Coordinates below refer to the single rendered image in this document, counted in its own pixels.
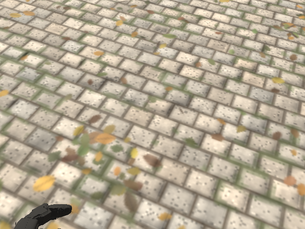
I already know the left robot hand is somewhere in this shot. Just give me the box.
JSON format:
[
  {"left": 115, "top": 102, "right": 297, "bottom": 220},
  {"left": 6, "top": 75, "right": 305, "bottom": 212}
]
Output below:
[{"left": 14, "top": 203, "right": 72, "bottom": 229}]

